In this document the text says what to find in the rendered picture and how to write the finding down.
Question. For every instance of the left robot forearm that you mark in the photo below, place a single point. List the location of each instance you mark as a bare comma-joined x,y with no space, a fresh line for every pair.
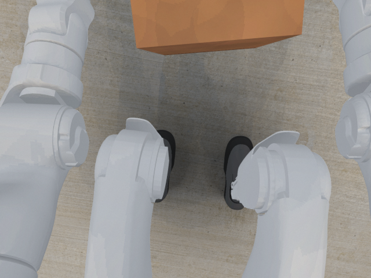
54,53

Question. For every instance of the right robot forearm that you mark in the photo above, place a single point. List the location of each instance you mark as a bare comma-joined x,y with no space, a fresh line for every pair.
355,29

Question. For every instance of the left robot upper arm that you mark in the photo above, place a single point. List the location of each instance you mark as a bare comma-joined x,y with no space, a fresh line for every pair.
39,144

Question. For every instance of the left robot thigh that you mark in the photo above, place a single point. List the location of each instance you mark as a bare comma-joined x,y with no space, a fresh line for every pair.
120,222

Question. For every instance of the carton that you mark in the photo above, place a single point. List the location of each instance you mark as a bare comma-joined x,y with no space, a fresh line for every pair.
170,27

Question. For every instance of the right robot upper arm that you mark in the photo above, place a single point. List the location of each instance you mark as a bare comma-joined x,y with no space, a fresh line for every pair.
353,134

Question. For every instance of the robot left foot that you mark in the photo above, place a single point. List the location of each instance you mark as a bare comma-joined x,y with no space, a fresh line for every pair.
169,142

